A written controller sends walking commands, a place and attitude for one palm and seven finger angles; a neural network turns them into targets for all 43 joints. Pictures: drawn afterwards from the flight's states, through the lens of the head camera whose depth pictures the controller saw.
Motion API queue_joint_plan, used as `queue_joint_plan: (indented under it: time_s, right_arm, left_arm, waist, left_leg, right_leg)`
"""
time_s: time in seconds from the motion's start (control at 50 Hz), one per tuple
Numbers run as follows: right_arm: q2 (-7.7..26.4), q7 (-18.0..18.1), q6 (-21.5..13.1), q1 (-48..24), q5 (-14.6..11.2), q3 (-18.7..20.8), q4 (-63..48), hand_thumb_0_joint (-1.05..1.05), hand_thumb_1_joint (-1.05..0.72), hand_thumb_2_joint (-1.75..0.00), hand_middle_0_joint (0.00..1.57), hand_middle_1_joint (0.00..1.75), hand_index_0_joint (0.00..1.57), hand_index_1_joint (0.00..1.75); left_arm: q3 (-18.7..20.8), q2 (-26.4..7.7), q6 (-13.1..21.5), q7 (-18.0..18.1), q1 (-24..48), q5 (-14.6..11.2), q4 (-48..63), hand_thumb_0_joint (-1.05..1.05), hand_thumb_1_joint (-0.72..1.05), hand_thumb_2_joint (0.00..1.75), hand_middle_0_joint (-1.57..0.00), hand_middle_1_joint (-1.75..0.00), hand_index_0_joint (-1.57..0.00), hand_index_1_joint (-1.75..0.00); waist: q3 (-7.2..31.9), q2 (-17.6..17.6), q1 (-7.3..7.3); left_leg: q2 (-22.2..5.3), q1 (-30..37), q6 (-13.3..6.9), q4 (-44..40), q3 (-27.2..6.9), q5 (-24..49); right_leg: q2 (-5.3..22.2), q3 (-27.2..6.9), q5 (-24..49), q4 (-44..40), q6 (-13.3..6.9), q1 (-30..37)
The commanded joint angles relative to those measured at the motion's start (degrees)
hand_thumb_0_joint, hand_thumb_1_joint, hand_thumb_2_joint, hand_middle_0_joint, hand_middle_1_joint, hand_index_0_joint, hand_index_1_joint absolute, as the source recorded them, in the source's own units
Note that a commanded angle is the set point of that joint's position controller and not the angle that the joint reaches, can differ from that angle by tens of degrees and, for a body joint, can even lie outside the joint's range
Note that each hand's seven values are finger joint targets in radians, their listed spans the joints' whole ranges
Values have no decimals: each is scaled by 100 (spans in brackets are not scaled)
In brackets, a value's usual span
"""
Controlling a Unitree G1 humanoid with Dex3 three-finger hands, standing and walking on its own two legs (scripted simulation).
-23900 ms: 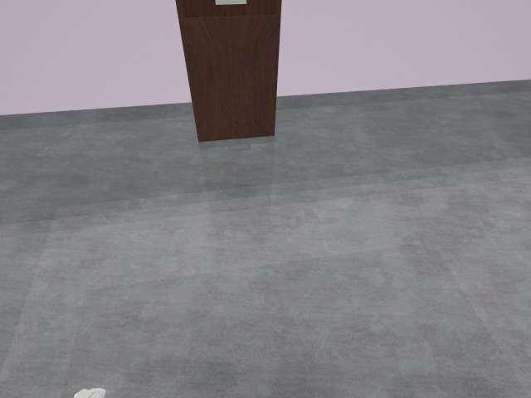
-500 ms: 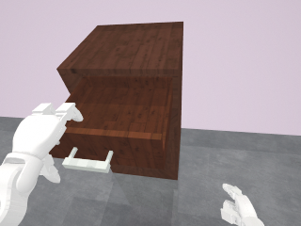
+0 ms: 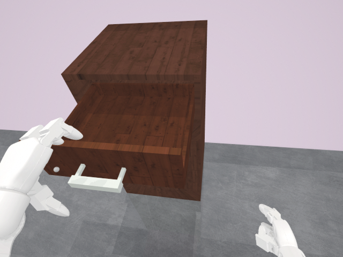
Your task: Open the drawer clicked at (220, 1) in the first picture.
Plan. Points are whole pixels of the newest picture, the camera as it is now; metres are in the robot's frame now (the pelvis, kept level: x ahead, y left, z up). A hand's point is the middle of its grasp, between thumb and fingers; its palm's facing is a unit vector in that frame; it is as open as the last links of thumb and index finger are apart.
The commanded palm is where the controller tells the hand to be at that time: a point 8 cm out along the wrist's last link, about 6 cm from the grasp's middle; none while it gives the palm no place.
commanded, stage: draw the hand back to the body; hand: left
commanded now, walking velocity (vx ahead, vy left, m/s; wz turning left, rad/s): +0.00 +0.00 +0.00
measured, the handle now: (98, 176) +0.29 +0.25 +0.02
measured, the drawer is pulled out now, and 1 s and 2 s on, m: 0.29 0.29 0.29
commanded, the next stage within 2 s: step back with the hand held close in 0.94 s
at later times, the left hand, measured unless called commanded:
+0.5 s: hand (52, 158) +0.22 +0.24 +0.20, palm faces +0.41 -0.82 -0.39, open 10.8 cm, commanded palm +0.16 +0.28 +0.21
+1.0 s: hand (41, 166) +0.20 +0.25 +0.20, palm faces +0.46 -0.80 -0.38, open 7.5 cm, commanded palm +0.14 +0.29 +0.21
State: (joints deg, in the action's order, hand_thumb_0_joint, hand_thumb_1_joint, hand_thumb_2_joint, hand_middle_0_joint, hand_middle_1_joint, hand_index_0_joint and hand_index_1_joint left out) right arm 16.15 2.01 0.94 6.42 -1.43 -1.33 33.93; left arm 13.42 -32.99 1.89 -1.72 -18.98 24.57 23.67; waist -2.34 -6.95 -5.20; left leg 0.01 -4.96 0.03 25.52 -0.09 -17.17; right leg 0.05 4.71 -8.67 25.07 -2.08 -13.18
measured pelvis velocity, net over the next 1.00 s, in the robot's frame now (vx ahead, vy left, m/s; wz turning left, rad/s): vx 0.01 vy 0.01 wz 0.00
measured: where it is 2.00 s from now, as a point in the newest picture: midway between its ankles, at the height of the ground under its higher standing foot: outside the picture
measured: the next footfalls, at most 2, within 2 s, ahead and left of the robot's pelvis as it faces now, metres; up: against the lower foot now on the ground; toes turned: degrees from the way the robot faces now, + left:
none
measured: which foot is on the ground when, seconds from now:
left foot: down 0.00-1.00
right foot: down 0.00-1.00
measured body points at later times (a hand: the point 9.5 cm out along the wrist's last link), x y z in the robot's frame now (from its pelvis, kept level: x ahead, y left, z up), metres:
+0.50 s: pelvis +0.02 +0.00 +0.00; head +0.01 -0.02 +0.45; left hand +0.19 +0.28 +0.22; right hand +0.21 -0.21 -0.08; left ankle -0.03 +0.12 -0.74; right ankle +0.06 -0.10 -0.74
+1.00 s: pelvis +0.01 +0.01 +0.00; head +0.00 -0.01 +0.45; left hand +0.17 +0.29 +0.22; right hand +0.21 -0.20 -0.08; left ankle -0.03 +0.12 -0.74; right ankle +0.06 -0.09 -0.74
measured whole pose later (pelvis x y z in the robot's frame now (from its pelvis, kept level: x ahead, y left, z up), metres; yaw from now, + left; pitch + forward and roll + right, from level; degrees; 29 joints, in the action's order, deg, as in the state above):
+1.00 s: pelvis +0.01 +0.01 +0.00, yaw +0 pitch -5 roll -1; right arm 11.6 3.6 -9.6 10.4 0.2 -1.6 36.4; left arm 19.3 -18.6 8.6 5.9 -25.4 -2.9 29.3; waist -2.1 -4.0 -4.3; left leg -0.4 -0.9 -0.1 23.5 -0.3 -17.6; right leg -0.4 4.9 -8.7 22.3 -1.7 -8.8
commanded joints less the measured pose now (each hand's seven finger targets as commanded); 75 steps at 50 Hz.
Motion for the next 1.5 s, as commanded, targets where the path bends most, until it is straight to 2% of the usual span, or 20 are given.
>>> queue_joint_plan:
  time_s: [0.0,0.08,0.14,0.2,0.3,0.34,0.42,0.48,0.56,0.72,0.82,0.9,1.02,1.04,1.06,1.14,1.18,1.22,1.28,1.48]
  right_arm:
    - [188,327,-1035,-582,78,103,-842,0,-90,-90,20,30,20,30]
    - [148,336,-1398,-410,160,113,-612,0,-90,-90,20,30,20,30]
    - [123,317,-1492,-416,173,122,-592,0,-90,-90,20,30,20,30]
    - [118,275,-1570,-412,201,132,-574,0,-90,-90,20,30,20,30]
    - [129,222,-1535,-436,184,176,-596,0,-90,-90,20,30,20,30]
    - [132,210,-1524,-398,180,193,-606,0,-90,-90,20,30,20,30]
    - [118,213,-1468,-375,178,210,-605,0,-90,-90,20,30,20,30]
    - [137,215,-1438,-393,168,227,-612,0,-90,-90,20,30,20,30]
    - [108,214,-1390,-356,169,232,-646,0,-90,-90,20,30,20,30]
    - [100,208,-1382,-355,173,193,-659,0,-90,-90,20,30,20,30]
    - [78,223,-1359,-394,168,180,-674,0,-90,-90,20,30,20,30]
    - [88,225,-1365,-417,165,177,-685,0,-90,-90,20,30,20,30]
    - [72,215,-1385,-428,152,189,-696,0,-90,-90,20,30,20,30]
    - [291,209,-1197,-235,114,226,-935,0,-90,-90,20,30,20,30]
    - [184,211,-1088,-258,103,245,-852,0,-90,-90,20,30,20,30]
    - [234,210,-972,-166,109,306,-924,0,-90,-90,20,30,20,30]
    - [265,231,-935,-199,119,341,-986,0,-90,-90,20,30,20,30]
    - [298,262,-858,-115,142,428,-1046,0,-90,-90,20,30,20,30]
    - [334,289,-784,-106,139,500,-1134,0,-90,-90,20,30,20,30]
    - [357,306,-913,-18,144,496,-1206,0,-90,-90,20,30,20,30]
  left_arm:
    - [1311,-105,852,699,627,-2674,1301,0,-36,36,-29,-111,-29,-111]
    - [1298,95,1142,933,514,-2752,1514,0,-22,42,-28,-102,-28,-102]
    - [1083,329,1182,937,604,-2769,1421,0,-12,47,-27,-95,-27,-95]
    - [1056,398,1235,929,430,-2745,1650,0,-1,51,-26,-88,-26,-88]
    - [1088,467,1203,860,102,-2804,1577,0,17,58,-25,-77,-25,-77]
    - [1150,431,1212,861,35,-2795,1709,0,23,62,-25,-73,-25,-73]
    - [1215,454,1164,844,-213,-2814,1641,0,37,68,-24,-64,-24,-64]
    - [1270,389,1150,837,-192,-2792,1792,0,48,72,-23,-57,-23,-57]
    - [1280,433,1101,831,-331,-2799,1747,0,62,78,-22,-48,-22,-48]
    - [1196,487,1036,844,-193,-2778,1805,0,90,90,-20,-30,-20,-30]
    - [1213,482,999,857,-176,-2798,1706,0,90,90,-20,-30,-20,-30]
    - [1224,442,992,868,-87,-2786,1770,0,90,90,-20,-30,-20,-30]
    - [1196,476,1012,876,-167,-2790,1763,0,90,90,-20,-30,-20,-30]
    - [1880,-79,1212,874,81,-2782,2056,0,90,90,-20,-30,-20,-30]
    - [1659,184,1227,835,-250,-2738,1718,0,90,90,-20,-30,-20,-30]
    - [1582,294,1364,875,-941,-2704,1993,0,90,90,-20,-30,-20,-30]
    - [1689,212,1411,927,-1156,-2717,2241,0,90,90,-20,-30,-20,-30]
    - [1761,220,1405,977,-1409,-2711,2258,0,90,90,-20,-30,-20,-30]
    - [1889,106,1356,1063,-1563,-2709,2492,0,90,90,-20,-30,-20,-30]
    - [1980,57,1435,1119,-1300,-2674,2687,0,90,90,-20,-30,-20,-30]
  waist:
    - [622,913,189]
    - [539,-106,146]
    - [241,290,172]
    - [388,-125,135]
    - [387,494,135]
    - [578,196,119]
    - [586,492,126]
    - [628,169,122]
    - [687,459,116]
    - [461,200,143]
    - [397,448,127]
    - [388,146,121]
    - [377,305,117]
    - [-136,607,416]
    - [13,1099,424]
    - [857,723,481]
    - [1110,368,473]
    - [1238,575,500]
    - [1345,363,509]
    - [906,173,496]
  left_leg:
    - [-103,-387,-197,-488,36,349]
    - [-81,-337,-61,-664,90,767]
    - [-96,-478,-85,-727,40,752]
    - [-81,-430,-51,-695,38,1074]
    - [-126,-486,-48,-662,10,1291]
    - [-108,-436,-31,-636,27,1400]
    - [-129,-415,-18,-609,22,1617]
    - [-107,-336,9,-571,51,1758]
    - [-128,-343,12,-588,26,1842]
    - [-124,-431,61,-672,-56,1551]
    - [-121,-495,26,-699,-72,1270]
    - [-113,-509,36,-715,-77,1174]
    - [-115,-558,22,-697,-88,1062]
    - [-172,-1074,-127,-471,-203,542]
    - [-115,-931,-165,-231,-243,313]
    - [-59,-838,-168,129,-205,437]
    - [-125,-942,-119,-2,-260,973]
    - [-290,-1224,-73,-76,-457,1576]
    - [-404,-1425,31,59,-586,2280]
    - [-717,-2574,-240,-298,-762,759]
  right_leg:
    - [200,-314,-697,-715,193,1036]
    - [177,-269,-137,-645,125,1210]
    - [163,-260,-244,-684,123,1174]
    - [163,-247,173,-587,79,1339]
    - [117,-213,436,-510,110,1372]
    - [118,-230,574,-458,96,1455]
    - [92,-193,839,-421,113,1435]
    - [78,-222,969,-449,96,1396]
    - [67,-185,1010,-395,121,1425]
    - [62,-155,635,-453,92,1288]
    - [63,-166,380,-510,98,1260]
    - [81,-206,292,-518,81,1246]
    - [81,-220,145,-537,86,1245]
    - [425,-765,54,-855,117,444]
    - [584,-880,-291,-1075,90,240]
    - [937,-972,-218,-927,-80,225]
    - [848,-811,461,-545,-57,441]
    - [721,-622,1066,-90,2,758]
    - [670,-500,1633,383,-31,803]
    - [466,-591,734,1203,110,649]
